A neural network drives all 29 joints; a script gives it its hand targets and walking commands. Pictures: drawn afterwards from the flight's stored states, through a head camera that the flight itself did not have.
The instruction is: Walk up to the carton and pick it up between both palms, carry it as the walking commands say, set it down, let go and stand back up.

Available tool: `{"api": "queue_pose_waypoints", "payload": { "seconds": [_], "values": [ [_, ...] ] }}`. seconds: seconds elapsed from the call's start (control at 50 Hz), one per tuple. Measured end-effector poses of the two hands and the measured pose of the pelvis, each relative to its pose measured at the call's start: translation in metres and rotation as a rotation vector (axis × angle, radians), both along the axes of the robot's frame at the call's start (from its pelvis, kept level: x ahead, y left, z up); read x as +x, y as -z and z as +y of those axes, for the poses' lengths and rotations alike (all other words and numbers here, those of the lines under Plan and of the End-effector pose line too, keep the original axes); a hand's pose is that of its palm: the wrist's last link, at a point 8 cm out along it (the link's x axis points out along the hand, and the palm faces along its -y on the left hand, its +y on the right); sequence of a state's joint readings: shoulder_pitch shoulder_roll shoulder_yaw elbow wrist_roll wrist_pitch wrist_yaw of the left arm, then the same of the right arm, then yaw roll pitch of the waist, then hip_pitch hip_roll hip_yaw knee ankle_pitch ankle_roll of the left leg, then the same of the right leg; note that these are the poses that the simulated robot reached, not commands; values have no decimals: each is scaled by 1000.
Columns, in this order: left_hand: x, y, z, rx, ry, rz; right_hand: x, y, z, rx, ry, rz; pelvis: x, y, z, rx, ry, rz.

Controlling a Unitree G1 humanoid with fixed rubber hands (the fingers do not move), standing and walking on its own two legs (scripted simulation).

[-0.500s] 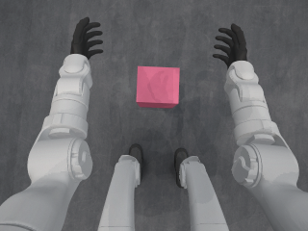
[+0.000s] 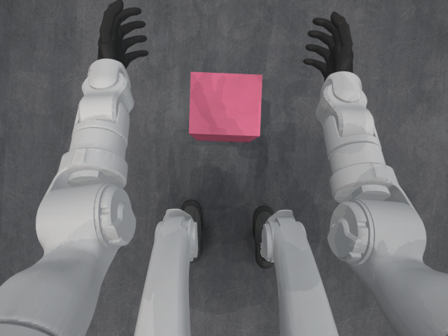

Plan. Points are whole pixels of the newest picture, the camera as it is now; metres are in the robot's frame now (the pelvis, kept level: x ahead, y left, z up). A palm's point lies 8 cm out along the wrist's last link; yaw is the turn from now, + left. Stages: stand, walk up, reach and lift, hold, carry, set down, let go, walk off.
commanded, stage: reach and lift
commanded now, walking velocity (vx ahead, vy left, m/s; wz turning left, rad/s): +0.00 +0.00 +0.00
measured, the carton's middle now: (224, 112) +0.50 +0.01 -0.47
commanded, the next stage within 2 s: none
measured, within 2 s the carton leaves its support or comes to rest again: neither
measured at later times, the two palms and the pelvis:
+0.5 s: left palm (144, 88) +0.51 +0.19 -0.28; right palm (302, 96) +0.50 -0.15 -0.28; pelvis -0.03 +0.00 -0.14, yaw -1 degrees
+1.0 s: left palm (158, 105) +0.50 +0.19 -0.41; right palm (286, 110) +0.50 -0.15 -0.42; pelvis -0.05 +0.00 -0.22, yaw -1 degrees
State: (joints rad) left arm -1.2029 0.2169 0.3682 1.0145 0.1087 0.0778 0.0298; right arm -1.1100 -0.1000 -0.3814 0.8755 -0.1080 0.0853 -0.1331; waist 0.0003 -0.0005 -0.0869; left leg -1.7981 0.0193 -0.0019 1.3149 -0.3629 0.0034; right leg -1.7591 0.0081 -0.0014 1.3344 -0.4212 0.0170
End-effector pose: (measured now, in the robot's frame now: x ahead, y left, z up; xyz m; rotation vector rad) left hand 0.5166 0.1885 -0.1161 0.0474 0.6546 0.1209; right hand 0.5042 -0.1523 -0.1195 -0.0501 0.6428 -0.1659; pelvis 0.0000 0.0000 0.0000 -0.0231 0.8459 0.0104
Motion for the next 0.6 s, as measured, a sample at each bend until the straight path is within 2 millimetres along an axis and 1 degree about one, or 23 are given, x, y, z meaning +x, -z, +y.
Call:
{"api": "queue_pose_waypoints", "payload": {
  "seconds": [0.08,0.16,0.2,0.28,0.38,0.5,0.6],
  "values": [
    [-4,35,2,5,-13,7,-3,36,3,6,-3,21,-3,27,0,-3,0,14],
    [-8,70,5,5,-25,12,-7,68,-1,-8,14,25,-7,53,1,-5,-2,17],
    [-8,85,6,5,-31,7,-6,81,-3,-6,18,17,-10,65,1,-5,0,12],
    [-8,109,6,9,-25,11,-5,107,-2,-7,4,29,-16,88,2,-7,5,-1],
    [-4,133,5,2,-30,19,-4,132,-1,-4,2,42,-23,114,4,-7,5,-25],
    [-2,163,0,-13,-29,21,-2,163,2,-1,-12,49,-28,141,5,-7,6,-49],
    [-4,192,-1,-4,-18,36,-4,192,0,1,-13,72,-31,162,4,-7,4,-73]
  ]
}}
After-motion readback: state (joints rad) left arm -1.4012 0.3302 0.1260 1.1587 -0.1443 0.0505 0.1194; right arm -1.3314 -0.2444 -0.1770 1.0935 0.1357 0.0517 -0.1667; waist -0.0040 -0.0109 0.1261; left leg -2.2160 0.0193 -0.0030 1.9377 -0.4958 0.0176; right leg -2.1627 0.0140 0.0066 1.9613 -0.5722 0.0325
